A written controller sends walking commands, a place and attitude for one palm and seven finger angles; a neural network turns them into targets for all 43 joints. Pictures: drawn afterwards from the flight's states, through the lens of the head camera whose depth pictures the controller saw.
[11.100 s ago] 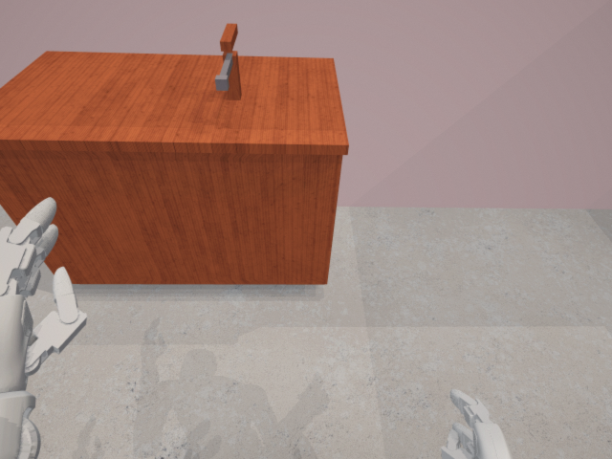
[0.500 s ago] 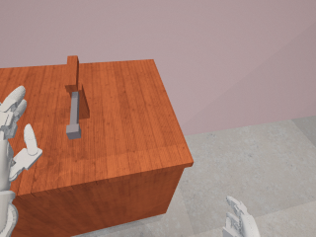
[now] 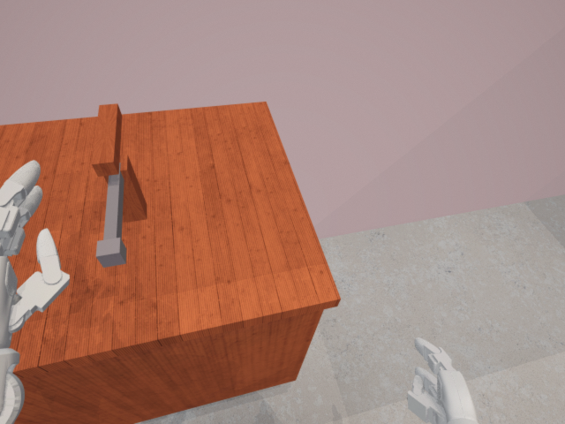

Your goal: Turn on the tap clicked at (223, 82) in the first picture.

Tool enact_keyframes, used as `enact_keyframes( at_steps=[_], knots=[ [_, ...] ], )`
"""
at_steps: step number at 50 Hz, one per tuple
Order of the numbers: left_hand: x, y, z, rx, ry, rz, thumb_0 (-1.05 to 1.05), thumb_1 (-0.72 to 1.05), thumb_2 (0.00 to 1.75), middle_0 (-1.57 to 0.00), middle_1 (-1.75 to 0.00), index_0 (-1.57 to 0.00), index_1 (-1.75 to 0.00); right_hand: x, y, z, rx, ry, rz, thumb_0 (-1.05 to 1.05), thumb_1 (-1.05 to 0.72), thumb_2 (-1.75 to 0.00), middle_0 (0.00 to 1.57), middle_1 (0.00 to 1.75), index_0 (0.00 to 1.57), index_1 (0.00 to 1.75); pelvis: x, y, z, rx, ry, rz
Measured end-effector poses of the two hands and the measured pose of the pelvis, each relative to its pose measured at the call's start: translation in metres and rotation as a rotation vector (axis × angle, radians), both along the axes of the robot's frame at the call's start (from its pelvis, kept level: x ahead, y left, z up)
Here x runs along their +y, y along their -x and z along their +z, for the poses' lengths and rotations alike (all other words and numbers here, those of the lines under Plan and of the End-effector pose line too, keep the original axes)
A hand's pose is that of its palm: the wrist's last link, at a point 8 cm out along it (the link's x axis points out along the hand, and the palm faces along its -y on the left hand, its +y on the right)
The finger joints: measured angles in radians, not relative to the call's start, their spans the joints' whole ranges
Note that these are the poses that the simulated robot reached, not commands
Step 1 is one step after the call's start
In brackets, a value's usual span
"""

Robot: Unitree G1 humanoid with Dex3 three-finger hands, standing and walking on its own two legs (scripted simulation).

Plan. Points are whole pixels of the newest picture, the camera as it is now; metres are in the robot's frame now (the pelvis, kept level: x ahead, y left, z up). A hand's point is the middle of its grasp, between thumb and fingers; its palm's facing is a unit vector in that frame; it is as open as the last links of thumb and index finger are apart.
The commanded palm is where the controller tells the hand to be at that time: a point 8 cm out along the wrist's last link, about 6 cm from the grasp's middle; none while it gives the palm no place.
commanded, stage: come to a stop and stand still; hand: left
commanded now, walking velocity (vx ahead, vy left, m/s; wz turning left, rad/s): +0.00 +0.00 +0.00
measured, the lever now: (111, 252) +0.30 +0.26 +0.07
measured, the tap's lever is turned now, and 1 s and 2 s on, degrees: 0 0 0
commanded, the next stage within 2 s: look again from close up in 0.10 s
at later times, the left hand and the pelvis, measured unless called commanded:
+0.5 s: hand (73, 277) +0.23 +0.26 +0.12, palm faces +0.29 -0.83 -0.47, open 7.4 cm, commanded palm +0.17 +0.29 +0.18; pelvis +0.00 +0.01 +0.00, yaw +0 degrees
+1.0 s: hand (72, 309) +0.19 +0.23 +0.15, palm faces +0.25 -0.84 -0.48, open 7.4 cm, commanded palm +0.13 +0.27 +0.18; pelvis -0.04 -0.01 -0.01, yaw -1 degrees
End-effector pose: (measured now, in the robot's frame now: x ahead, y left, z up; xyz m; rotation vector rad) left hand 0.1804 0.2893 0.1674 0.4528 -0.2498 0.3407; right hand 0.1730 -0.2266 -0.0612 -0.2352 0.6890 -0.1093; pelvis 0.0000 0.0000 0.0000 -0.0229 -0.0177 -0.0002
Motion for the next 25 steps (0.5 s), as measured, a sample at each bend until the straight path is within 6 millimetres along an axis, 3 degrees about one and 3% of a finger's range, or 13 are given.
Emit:
enact_keyframes(
  at_steps=[5,10,12,15,19,22,25],
  knots=[
    [-0.002,0.001,0.001,-0.003,0.007,0.013,0.01,0.89,0.9,-0.21,-0.3,-0.21,-0.3,-0.004,0.002,-0.002,0.014,0.001,-0.009,0.02,-0.9,-0.9,0.2,0.3,0.21,0.29,-0.002,0.0,0.0,-0.001,-0.001,0.001],
    [0.02,-0.017,0.045,-0.158,-0.206,0.04,0.01,0.88,0.89,-0.22,-0.3,-0.22,-0.3,0.004,0.006,-0.014,0.026,0.0,0.065,0.01,-0.9,-0.9,0.2,0.3,0.2,0.29,-0.009,0.007,-0.005,0.01,-0.003,0.016],
    [0.023,-0.02,0.051,-0.17,-0.211,0.059,0.01,0.88,0.89,-0.21,-0.3,-0.21,-0.3,0.004,0.008,-0.018,0.031,-0.027,0.074,0.02,-0.9,-0.9,0.2,0.3,0.2,0.29,-0.009,0.007,-0.005,0.02,-0.001,0.004],
    [0.011,-0.02,0.039,-0.108,-0.183,0.017,0.01,0.89,0.9,-0.2,-0.3,-0.21,-0.3,0.0,0.013,-0.02,0.03,-0.046,0.047,0.02,-0.9,-0.9,0.2,0.3,0.21,0.3,-0.005,0.003,-0.005,0.027,0.0,-0.015],
    [-0.006,-0.017,0.004,0.034,-0.11,-0.068,0.01,0.89,0.9,-0.2,-0.3,-0.21,-0.3,-0.007,0.021,-0.02,0.055,-0.015,0.003,0.02,-0.9,-0.9,0.21,0.3,0.21,0.3,0.002,-0.003,-0.004,0.028,-0.003,-0.025],
    [-0.002,-0.017,-0.017,0.106,-0.074,-0.074,0.01,0.88,0.89,-0.21,-0.3,-0.21,-0.3,-0.012,0.024,-0.02,0.093,0.021,-0.013,0.02,-0.9,-0.9,0.21,0.3,0.21,0.3,0.005,-0.005,-0.004,0.026,-0.005,-0.02],
    [0.009,-0.018,-0.022,0.115,-0.062,-0.044,0.01,0.88,0.89,-0.22,-0.3,-0.22,-0.3,-0.012,0.024,-0.019,0.119,0.043,-0.013,0.02,-0.9,-0.9,0.2,0.3,0.21,0.29,0.007,-0.004,-0.004,0.022,-0.004,-0.008]
  ],
)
